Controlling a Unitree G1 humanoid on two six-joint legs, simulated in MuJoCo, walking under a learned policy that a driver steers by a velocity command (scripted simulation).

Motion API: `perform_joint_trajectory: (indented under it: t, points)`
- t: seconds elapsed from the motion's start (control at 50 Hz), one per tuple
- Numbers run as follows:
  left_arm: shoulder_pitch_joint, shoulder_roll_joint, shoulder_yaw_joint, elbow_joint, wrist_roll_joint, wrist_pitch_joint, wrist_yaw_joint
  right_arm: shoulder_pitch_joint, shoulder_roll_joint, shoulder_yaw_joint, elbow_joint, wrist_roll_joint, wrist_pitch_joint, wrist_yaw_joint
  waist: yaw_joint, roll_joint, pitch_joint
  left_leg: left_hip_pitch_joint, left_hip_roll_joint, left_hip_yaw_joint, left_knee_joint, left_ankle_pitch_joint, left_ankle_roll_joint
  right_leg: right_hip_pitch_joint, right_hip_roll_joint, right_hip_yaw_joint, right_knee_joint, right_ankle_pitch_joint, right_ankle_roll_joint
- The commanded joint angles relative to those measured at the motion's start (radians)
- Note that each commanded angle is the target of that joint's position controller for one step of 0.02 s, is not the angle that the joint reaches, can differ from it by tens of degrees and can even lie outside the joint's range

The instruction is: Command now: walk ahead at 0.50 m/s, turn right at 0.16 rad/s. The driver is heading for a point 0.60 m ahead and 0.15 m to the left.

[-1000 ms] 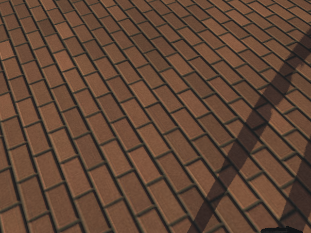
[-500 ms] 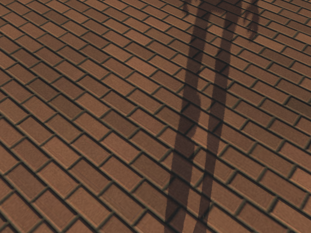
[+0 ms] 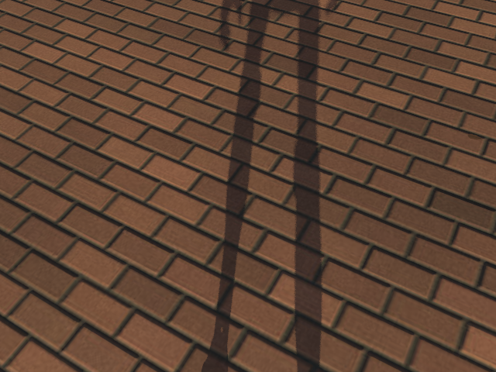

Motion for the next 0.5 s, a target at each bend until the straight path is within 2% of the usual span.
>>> perform_joint_trajectory:
  t: [0.02, 0.06, 0.08, 0.1, 0.12, 0.14, 0.16, 0.18, 0.2, 0.22, 0.24, 0.26, 0.28, 0.36, 0.42, 0.5]
  points:
    - [0.088, 0.132, 0.020, -0.016, 0.010, -0.014, 0.010, -0.143, -0.061, -0.004, -0.098, 0.009, -0.023, 0.007, 0.038, -0.110, 0.011, -0.011, -0.045, 0.062, -0.099, 0.039, 0.036, 0.067, -0.282, 0.114, -0.025, 0.560, -0.070]
    - [0.077, 0.143, 0.019, -0.009, 0.020, -0.017, 0.016, -0.139, -0.075, -0.007, -0.104, 0.013, -0.028, 0.008, 0.019, -0.121, 0.024, 0.040, -0.062, 0.064, -0.156, -0.010, 0.078, 0.101, -0.316, 0.098, -0.016, 0.620, -0.057]
    - [0.053, 0.150, 0.018, -0.009, 0.023, -0.020, 0.020, -0.096, -0.085, -0.012, -0.092, 0.015, -0.030, 0.007, -0.011, -0.127, 0.017, 0.110, -0.083, 0.069, -0.185, -0.052, 0.101, 0.103, -0.321, 0.072, 0.014, 0.722, -0.041]
    - [0.036, 0.160, 0.019, -0.008, 0.026, -0.023, 0.022, -0.026, -0.101, -0.020, -0.069, 0.017, -0.032, 0.002, -0.044, -0.135, -0.013, 0.205, -0.116, 0.077, -0.197, -0.097, 0.122, 0.109, -0.322, 0.051, 0.078, 0.867, -0.026]
    - [0.025, 0.169, 0.020, -0.005, 0.033, -0.022, 0.022, 0.086, -0.121, -0.031, -0.032, 0.020, -0.035, -0.007, -0.093, -0.129, -0.069, 0.321, -0.155, 0.088, -0.215, -0.136, 0.145, 0.118, -0.311, 0.023, 0.211, 0.986, -0.015]
    - [0.010, 0.171, 0.019, -0.006, 0.032, -0.020, 0.021, 0.238, -0.134, -0.041, 0.018, 0.014, -0.043, -0.016, -0.167, -0.098, -0.143, 0.500, -0.160, 0.083, -0.275, -0.100, 0.173, 0.066, -0.278, -0.022, 0.402, 0.963, 0.000]
    - [0.020, 0.132, 0.005, -0.030, 0.025, -0.025, 0.023, 0.393, -0.189, -0.055, 0.048, -0.007, -0.049, -0.028, -0.214, -0.012, -0.243, 0.731, 0.026, -0.135, -0.273, -0.083, 0.225, -0.112, -0.229, -0.061, 0.686, 0.668, 0.022]
    - [0.145, 0.058, -0.006, -0.036, -0.009, -0.024, 0.014, 0.395, -0.284, -0.082, 0.056, -0.010, -0.045, -0.024, -0.130, 0.242, -0.318, 0.943, 0.283, -0.648, -0.353, 0.126, 0.409, -0.465, -0.015, -0.130, 1.062, -0.149, 0.087]
    - [0.093, 0.124, 0.001, -0.036, 0.029, -0.024, 0.020, 0.309, -0.210, -0.070, 0.045, 0.040, -0.035, -0.008, -0.100, 0.075, -0.261, 0.866, 0.252, -0.699, -0.409, 0.240, 0.397, -0.538, -0.067, -0.026, 1.122, -0.209, 0.080]
    - [0.004, 0.124, 0.001, -0.058, 0.026, -0.026, 0.018, 0.220, -0.169, -0.060, 0.025, 0.045, -0.036, -0.006, -0.080, 0.009, -0.140, 0.743, 0.225, -0.512, -0.390, 0.371, 0.382, -0.563, -0.113, -0.022, 1.110, -0.137, 0.090]
    - [-0.054, 0.119, -0.003, -0.074, 0.027, -0.029, 0.017, 0.194, -0.132, -0.051, 0.023, 0.037, -0.039, -0.003, -0.080, -0.050, -0.094, 0.666, 0.174, -0.406, -0.393, 0.538, 0.363, -0.559, -0.139, -0.032, 1.077, -0.109, 0.098]
    - [-0.082, 0.114, -0.003, -0.087, 0.029, -0.020, 0.015, 0.199, -0.116, -0.047, 0.032, 0.040, -0.042, -0.006, -0.069, -0.052, -0.072, 0.620, 0.129, -0.328, -0.404, 0.617, 0.337, -0.554, -0.159, -0.034, 1.034, -0.101, 0.108]
    - [-0.074, 0.104, -0.008, -0.096, 0.034, -0.005, 0.011, 0.199, -0.107, -0.042, 0.045, 0.045, -0.042, -0.010, -0.045, -0.025, -0.077, 0.576, 0.089, -0.275, -0.418, 0.645, 0.312, -0.519, -0.170, -0.037, 0.984, -0.096, 0.121]
    - [-0.077, 0.073, -0.017, -0.114, 0.031, 0.038, 0.012, 0.226, -0.160, -0.057, 0.055, 0.039, -0.038, -0.014, -0.023, 0.001, -0.121, 0.507, 0.039, -0.211, -0.416, 0.745, 0.294, -0.485, -0.159, -0.070, 0.870, -0.075, 0.171]
    - [-0.155, 0.078, -0.018, -0.144, 0.029, 0.055, 0.018, 0.254, -0.165, -0.061, 0.052, 0.037, -0.018, -0.021, -0.046, 0.022, -0.125, 0.494, 0.012, -0.222, -0.410, 0.659, 0.261, -0.519, -0.163, -0.078, 0.785, -0.016, 0.187]
    - [-0.256, 0.086, -0.018, -0.177, 0.022, 0.071, 0.024, 0.294, -0.174, -0.071, 0.045, 0.036, 0.007, -0.034, -0.085, 0.040, -0.117, 0.534, 0.011, -0.302, -0.397, 0.463, 0.221, -0.568, -0.167, -0.055, 0.705, 0.026, 0.190]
